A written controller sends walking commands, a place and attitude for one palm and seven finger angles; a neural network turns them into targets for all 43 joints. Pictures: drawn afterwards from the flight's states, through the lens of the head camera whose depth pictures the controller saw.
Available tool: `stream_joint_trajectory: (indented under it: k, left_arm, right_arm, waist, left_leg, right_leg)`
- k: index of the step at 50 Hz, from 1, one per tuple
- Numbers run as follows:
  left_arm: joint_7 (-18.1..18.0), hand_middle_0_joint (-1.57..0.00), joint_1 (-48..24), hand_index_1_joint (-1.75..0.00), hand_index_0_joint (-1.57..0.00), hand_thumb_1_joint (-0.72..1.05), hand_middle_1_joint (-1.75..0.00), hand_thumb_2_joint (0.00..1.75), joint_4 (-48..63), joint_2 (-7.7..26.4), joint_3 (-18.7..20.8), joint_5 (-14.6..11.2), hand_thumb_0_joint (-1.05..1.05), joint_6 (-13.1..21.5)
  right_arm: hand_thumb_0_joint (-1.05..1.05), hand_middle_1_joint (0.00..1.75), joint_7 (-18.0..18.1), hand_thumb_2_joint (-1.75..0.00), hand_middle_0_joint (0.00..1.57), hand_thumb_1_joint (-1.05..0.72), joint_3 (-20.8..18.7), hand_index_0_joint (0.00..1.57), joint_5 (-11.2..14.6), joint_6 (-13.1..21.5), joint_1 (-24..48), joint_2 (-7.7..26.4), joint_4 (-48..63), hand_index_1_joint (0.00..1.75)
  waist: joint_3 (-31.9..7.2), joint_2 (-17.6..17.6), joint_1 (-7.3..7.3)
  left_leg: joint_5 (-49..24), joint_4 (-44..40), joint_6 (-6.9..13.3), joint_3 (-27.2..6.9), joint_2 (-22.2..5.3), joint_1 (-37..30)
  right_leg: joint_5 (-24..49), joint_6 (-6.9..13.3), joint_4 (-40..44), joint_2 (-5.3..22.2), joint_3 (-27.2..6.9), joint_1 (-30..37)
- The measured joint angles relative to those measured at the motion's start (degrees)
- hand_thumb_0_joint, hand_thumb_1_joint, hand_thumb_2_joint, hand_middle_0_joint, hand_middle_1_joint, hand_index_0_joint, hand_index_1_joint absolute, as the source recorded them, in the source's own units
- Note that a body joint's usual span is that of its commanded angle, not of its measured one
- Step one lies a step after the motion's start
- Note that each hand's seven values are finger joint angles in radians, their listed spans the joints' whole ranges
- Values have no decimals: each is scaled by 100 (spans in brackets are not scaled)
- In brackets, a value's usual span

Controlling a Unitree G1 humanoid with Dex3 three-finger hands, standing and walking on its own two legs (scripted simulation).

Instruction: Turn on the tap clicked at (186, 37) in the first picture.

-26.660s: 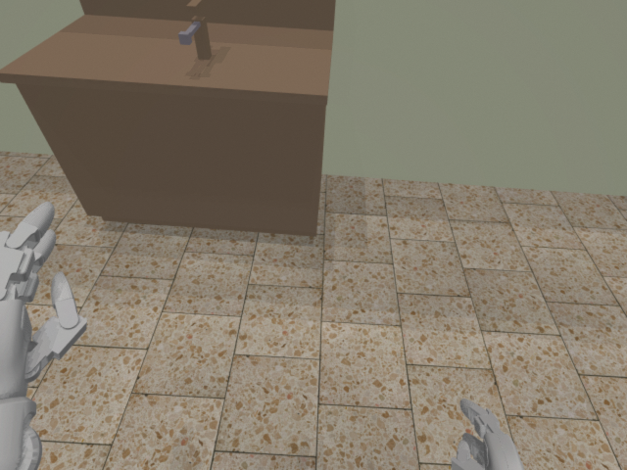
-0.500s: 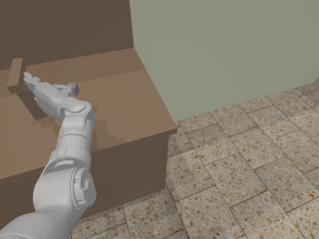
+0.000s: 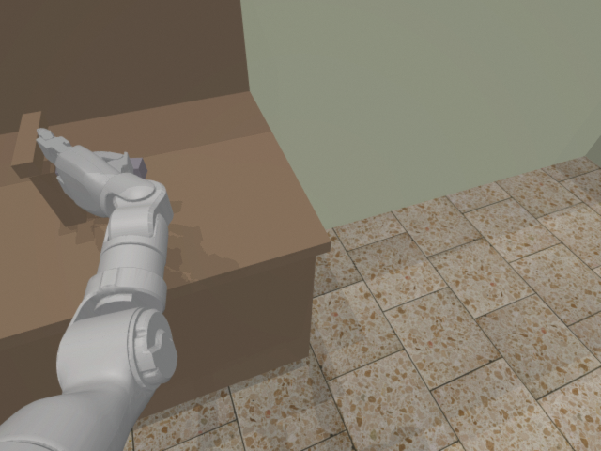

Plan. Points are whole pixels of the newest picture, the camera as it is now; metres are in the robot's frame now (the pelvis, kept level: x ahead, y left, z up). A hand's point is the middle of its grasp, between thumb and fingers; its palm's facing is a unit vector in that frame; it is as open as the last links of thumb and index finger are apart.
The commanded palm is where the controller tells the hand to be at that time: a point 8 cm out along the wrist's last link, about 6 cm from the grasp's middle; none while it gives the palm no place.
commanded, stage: lift the hand up off the lever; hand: left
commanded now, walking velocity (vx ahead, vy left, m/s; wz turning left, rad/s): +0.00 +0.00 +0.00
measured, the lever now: (135, 169) +0.54 +0.27 +0.08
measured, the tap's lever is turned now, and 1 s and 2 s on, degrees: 73 73 73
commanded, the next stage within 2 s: draw the hand back beside the body in 0.32 s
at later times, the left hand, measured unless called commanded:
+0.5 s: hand (145, 153) +0.48 +0.21 +0.16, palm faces +0.74 -0.65 -0.16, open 7.8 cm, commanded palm +0.40 +0.24 +0.17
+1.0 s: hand (102, 227) +0.33 +0.21 +0.18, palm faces +0.31 -0.93 -0.21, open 7.7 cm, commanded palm +0.29 +0.25 +0.18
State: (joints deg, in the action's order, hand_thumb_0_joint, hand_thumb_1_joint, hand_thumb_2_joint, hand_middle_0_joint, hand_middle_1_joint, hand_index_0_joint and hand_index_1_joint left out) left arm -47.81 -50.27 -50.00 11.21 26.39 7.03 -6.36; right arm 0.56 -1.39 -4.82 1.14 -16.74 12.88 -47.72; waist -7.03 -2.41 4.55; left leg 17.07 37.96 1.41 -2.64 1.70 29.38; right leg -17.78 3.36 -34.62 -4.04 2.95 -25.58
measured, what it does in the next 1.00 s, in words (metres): stands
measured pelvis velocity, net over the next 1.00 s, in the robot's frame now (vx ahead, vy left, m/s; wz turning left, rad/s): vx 0.00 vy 0.00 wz -0.04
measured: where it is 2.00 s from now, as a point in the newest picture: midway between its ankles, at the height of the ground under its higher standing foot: outside the picture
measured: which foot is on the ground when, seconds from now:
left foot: down 0.00-1.00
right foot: down 0.00-1.00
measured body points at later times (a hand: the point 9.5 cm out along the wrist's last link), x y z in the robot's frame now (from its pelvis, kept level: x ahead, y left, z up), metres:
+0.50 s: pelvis +0.01 -0.01 +0.00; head +0.03 -0.01 +0.45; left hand +0.43 +0.24 +0.17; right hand +0.07 -0.26 -0.13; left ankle +0.02 +0.10 -0.72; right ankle -0.01 -0.08 -0.72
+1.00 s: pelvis +0.00 +0.00 +0.02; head -0.02 -0.02 +0.47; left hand +0.30 +0.26 +0.19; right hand +0.19 -0.24 -0.06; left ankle +0.02 +0.10 -0.72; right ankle -0.01 -0.08 -0.72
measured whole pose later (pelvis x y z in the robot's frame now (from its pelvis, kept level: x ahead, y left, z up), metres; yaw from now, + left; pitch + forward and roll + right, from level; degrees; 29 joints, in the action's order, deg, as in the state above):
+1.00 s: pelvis +0.00 +0.00 +0.02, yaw -2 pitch -3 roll +0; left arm -6.3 -8.8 -9.9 17.5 9.8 -4.4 4.8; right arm 4.1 1.0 1.6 3.9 -7.5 14.9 -38.7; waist -0.4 -3.2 -2.8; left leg 11.9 23.3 1.6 -0.3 1.4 8.0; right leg -12.4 3.3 -21.4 -4.1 -0.2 -5.6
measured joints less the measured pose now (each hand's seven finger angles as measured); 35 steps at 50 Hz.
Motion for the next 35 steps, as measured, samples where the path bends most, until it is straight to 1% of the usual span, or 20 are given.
stream_joint_trajectory:
  k: [7,12,18,22,23,24,26,28,30,31,32,33,35]
  left_arm:
    - [-40,-15,-125,-15,-15,90,-15,90,-19,-74,-88,-23,2,-148]
    - [-105,-15,-257,-15,-15,90,-15,90,-109,-103,-82,33,2,-229]
    - [-123,-15,-227,-15,-15,90,-15,90,-102,-138,-17,59,2,-284]
    - [-130,-15,-197,-15,-15,90,-15,90,-109,-94,60,88,2,-309]
    - [16,-15,-138,-15,-15,90,-15,90,-35,-53,-67,118,2,-332]
    - [309,-15,-20,-15,-15,90,-15,90,114,-7,-201,126,2,-305]
    - [1036,-15,358,-15,-15,90,-15,90,569,82,-448,-1,2,-206]
    - [1818,-15,825,-16,-15,90,-15,90,1053,148,-665,-268,2,-54]
    - [2575,-15,1354,-16,-15,90,-15,90,1542,179,-817,-632,2,69]
    - [2851,-15,1621,-16,-16,90,-16,90,1794,171,-856,-808,2,72]
    - [3029,-16,1881,-16,-16,90,-16,90,2053,146,-871,-959,2,31]
    - [3199,-16,2168,-17,-16,90,-16,90,2249,185,-909,-1010,2,63]
    - [3537,-16,2775,-17,-16,89,-17,90,2544,393,-975,-1068,1,237]
  right_arm:
    - [0,30,7,-90,20,-91,5,20,1,73,33,-2,-76,30]
    - [0,30,-13,-90,20,-91,12,20,-27,106,99,-20,-56,30]
    - [0,30,-17,-90,20,-91,25,20,-33,79,132,-40,0,30]
    - [0,30,0,-90,20,-91,32,20,-28,70,142,-47,21,30]
    - [0,30,22,-90,20,-91,34,20,-22,44,143,-48,43,30]
    - [0,30,60,-90,20,-91,35,20,10,9,136,-49,81,30]
    - [0,30,170,-90,20,-91,34,20,120,-59,84,-39,193,30]
    - [0,30,278,-90,20,-91,44,20,242,-108,3,-14,310,30]
    - [1,30,372,-90,20,-91,72,20,379,-148,-75,26,423,30]
    - [1,30,412,-90,20,-91,86,20,441,-160,-103,47,475,30]
    - [1,30,446,-90,20,-91,97,20,491,-166,-115,66,520,30]
    - [1,30,444,-90,20,-91,114,20,528,-161,-85,88,538,30]
    - [1,30,396,-90,20,-91,140,20,585,-132,15,128,601,30]
  waist:
    - [38,-3,-9]
    - [25,-5,-12]
    - [-17,-18,-27]
    - [-17,-12,-17]
    - [10,-4,-16]
    - [40,5,-23]
    - [85,12,-62]
    - [123,12,-121]
    - [156,7,-190]
    - [172,1,-228]
    - [186,-8,-265]
    - [213,-13,-275]
    - [277,-33,-259]
  left_leg:
    - [-32,-68,2,-7,17,-66]
    - [-47,-96,-6,5,17,-45]
    - [-33,-117,-14,30,2,-50]
    - [-16,-115,-26,24,-11,-53]
    - [-12,-114,-27,22,-12,-70]
    - [-10,-131,-27,32,-16,-111]
    - [-17,-232,-27,89,-44,-279]
    - [-37,-391,-30,157,-76,-530]
    - [-62,-563,-30,224,-106,-815]
    - [-71,-640,-30,255,-120,-952]
    - [-78,-703,-29,283,-133,-1075]
    - [-88,-780,-29,315,-138,-1215]
    - [-128,-948,-27,379,-141,-1487]
  right_leg:
    - [16,-4,51,17,6,62]
    - [22,2,54,19,-5,27]
    - [8,11,51,6,-32,12]
    - [-7,26,51,-7,-27,16]
    - [-12,32,47,-8,-25,31]
    - [-13,39,56,-12,-36,64]
    - [14,46,146,-36,-101,206]
    - [66,46,300,-64,-182,431]
    - [122,48,474,-90,-262,695]
    - [147,48,555,-103,-299,824]
    - [168,47,625,-114,-332,942]
    - [186,44,687,-118,-369,1065]
    - [221,40,799,-118,-441,1294]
